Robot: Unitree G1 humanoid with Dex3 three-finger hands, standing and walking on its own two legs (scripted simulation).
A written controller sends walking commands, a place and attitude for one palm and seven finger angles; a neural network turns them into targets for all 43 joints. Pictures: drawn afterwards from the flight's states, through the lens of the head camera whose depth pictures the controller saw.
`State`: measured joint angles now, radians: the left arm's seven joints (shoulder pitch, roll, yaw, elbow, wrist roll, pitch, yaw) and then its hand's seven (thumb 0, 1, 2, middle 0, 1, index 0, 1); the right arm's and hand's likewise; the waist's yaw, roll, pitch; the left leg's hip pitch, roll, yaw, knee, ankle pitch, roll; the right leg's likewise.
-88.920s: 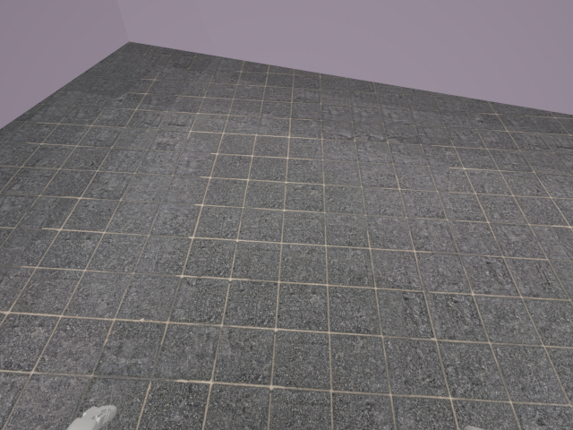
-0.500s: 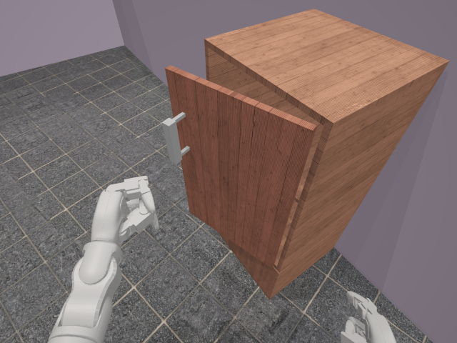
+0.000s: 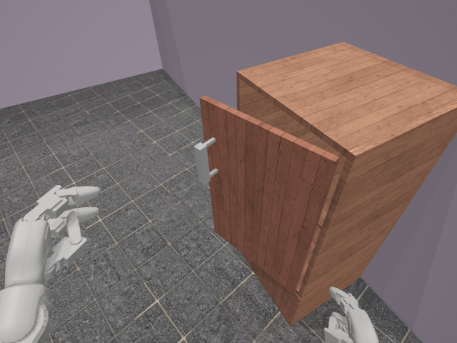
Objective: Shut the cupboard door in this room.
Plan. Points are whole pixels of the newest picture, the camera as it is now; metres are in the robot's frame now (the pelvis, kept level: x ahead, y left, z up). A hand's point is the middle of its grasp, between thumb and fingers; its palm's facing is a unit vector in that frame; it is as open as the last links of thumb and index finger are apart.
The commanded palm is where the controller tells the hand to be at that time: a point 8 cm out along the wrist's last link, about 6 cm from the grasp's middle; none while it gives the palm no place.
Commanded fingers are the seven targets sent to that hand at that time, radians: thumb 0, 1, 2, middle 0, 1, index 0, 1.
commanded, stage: draw the hand back to the body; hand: left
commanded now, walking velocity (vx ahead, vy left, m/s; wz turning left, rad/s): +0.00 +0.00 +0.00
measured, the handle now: (208, 160) +0.59 +0.13 -0.04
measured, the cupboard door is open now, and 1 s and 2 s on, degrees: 18 18 18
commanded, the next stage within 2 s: step back with the hand held close in 0.50 s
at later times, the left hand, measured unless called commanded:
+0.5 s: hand (67, 250) +0.19 +0.24 +0.16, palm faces +0.42 -0.81 -0.40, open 7.4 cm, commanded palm +0.14 +0.28 +0.18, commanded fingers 0.00 0.90 0.90 -0.20 -0.30 -0.20 -0.30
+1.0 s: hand (53, 246) +0.19 +0.26 +0.16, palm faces +0.33 -0.79 -0.51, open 7.4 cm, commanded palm +0.12 +0.30 +0.18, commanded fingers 0.00 0.90 0.90 -0.20 -0.30 -0.20 -0.30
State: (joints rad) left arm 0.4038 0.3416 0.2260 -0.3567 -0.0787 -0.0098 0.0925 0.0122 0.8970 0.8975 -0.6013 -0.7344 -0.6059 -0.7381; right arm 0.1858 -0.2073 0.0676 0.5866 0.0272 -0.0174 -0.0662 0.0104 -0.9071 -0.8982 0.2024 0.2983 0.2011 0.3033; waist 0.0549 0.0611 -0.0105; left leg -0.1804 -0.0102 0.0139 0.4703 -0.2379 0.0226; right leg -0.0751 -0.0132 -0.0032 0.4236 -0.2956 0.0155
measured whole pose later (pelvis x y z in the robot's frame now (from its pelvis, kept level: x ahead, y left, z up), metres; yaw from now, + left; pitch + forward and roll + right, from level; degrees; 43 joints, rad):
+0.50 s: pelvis +0.00 -0.02 +0.00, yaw +0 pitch -4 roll +0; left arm 0.47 0.36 0.33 -0.39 -0.08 -0.06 0.10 0.01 0.89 0.90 -0.21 -0.31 -0.22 -0.31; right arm 0.20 -0.23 0.02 0.63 0.03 -0.10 -0.08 0.01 -0.91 -0.90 0.20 0.30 0.20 0.30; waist 0.06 0.06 0.00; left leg -0.15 0.02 0.00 0.44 -0.22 0.00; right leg -0.05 0.02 -0.01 0.40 -0.28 -0.01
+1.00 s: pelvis -0.02 +0.00 +0.00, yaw -1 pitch +1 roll -1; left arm 0.55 0.45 0.39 -0.45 -0.09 -0.15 0.10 0.01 0.89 0.90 -0.21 -0.30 -0.21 -0.30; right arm 0.17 -0.24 -0.01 0.56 0.02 0.04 -0.08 0.01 -0.91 -0.90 0.20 0.30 0.20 0.30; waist 0.00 0.05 0.01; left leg -0.28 0.00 0.03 0.46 -0.19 0.02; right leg -0.19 -0.01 0.01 0.43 -0.25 0.02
